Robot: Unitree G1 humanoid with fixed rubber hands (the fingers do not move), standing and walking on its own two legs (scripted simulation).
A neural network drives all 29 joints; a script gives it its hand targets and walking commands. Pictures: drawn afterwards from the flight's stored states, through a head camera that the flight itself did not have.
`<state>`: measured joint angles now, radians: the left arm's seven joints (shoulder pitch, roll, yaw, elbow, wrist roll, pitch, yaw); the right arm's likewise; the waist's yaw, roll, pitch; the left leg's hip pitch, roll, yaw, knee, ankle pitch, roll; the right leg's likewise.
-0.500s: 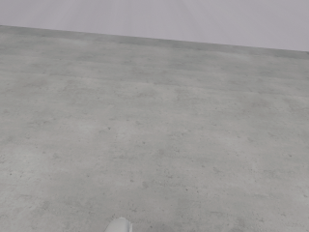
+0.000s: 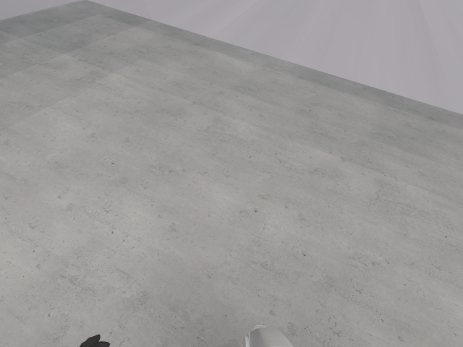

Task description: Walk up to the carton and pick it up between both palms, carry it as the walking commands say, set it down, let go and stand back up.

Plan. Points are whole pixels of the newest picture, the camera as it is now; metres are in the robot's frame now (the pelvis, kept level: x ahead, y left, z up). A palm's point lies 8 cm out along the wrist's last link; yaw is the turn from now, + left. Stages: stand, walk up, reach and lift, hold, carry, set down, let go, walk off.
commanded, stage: walk up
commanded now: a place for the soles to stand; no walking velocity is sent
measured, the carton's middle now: out of the picture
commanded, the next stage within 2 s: none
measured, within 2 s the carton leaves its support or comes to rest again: neither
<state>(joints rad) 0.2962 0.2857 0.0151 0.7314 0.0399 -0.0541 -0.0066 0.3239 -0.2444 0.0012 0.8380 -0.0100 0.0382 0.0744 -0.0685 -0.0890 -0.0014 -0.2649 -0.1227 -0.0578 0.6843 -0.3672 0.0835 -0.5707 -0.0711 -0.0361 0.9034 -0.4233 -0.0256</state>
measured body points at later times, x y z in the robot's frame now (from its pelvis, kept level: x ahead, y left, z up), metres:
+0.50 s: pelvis +0.26 +0.06 +0.01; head +0.26 +0.05 +0.46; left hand +0.13 +0.31 -0.11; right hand +0.54 -0.09 -0.08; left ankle +0.35 +0.30 -0.66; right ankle +0.24 -0.10 -0.72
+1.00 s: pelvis +0.53 +0.24 -0.01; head +0.53 +0.20 +0.44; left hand +0.43 +0.48 -0.10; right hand +0.74 +0.08 -0.16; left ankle +0.45 +0.33 -0.64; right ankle +0.59 +0.15 -0.72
